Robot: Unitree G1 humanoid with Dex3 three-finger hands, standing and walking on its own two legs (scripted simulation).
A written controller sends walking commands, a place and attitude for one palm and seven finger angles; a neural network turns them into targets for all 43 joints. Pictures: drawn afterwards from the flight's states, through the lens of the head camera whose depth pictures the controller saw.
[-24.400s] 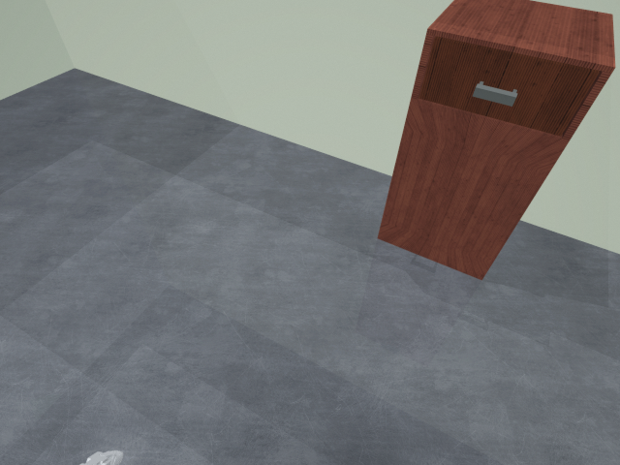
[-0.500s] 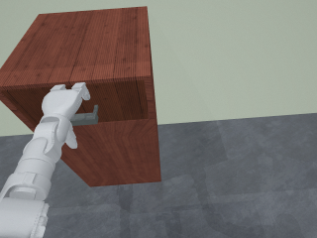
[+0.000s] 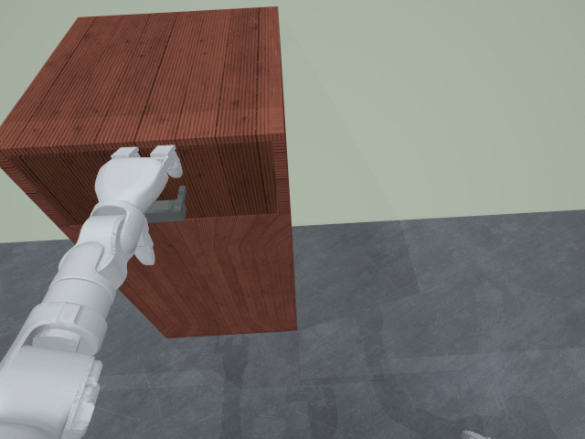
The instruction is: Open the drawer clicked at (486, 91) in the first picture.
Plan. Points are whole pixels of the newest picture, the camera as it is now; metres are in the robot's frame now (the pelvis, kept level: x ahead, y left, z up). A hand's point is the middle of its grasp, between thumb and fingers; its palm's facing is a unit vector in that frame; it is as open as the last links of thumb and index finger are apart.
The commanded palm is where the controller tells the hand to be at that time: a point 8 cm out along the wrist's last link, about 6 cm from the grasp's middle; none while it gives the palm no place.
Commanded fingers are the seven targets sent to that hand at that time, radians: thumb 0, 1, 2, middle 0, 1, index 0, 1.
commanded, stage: re-aim the fingers above the handle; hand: left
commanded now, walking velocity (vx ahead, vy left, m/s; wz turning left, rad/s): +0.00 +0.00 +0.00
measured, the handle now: (154, 202) +0.48 +0.26 +0.01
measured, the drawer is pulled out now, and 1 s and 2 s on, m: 0.00 0.00 0.00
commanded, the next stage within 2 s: lower the fingers behind the handle in 1.06 s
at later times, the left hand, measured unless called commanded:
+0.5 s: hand (133, 210) +0.42 +0.26 +0.06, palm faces -0.03 -0.02 -1.00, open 13.8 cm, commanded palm +0.40 +0.26 +0.13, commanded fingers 0.00 -0.50 0.30 -0.30 -1.20 -0.30 -1.20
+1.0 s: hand (144, 208) +0.43 +0.24 +0.06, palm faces -0.05 -0.02 -1.00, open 13.8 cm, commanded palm +0.41 +0.25 +0.13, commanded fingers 0.00 -0.50 0.30 -0.30 -1.20 -0.30 -1.20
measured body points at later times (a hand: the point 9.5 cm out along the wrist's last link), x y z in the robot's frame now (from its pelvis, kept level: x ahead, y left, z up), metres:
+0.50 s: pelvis +0.01 +0.00 +0.00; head +0.06 -0.02 +0.45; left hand +0.42 +0.25 +0.12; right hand +0.09 -0.27 -0.13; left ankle -0.04 +0.10 -0.73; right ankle +0.01 -0.11 -0.73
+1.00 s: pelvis +0.01 +0.00 +0.00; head +0.06 -0.02 +0.45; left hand +0.42 +0.24 +0.12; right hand +0.10 -0.26 -0.14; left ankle -0.04 +0.10 -0.73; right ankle +0.01 -0.11 -0.73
